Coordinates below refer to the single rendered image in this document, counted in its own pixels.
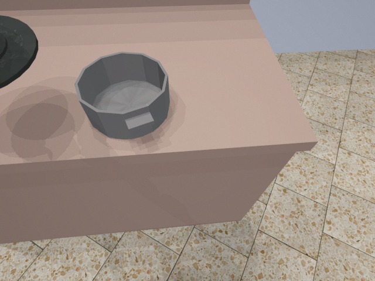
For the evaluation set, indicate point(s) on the table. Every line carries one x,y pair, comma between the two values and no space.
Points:
233,122

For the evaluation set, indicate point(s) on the pot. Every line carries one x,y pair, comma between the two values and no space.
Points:
125,95

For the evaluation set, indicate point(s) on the lid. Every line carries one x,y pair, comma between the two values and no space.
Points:
18,49

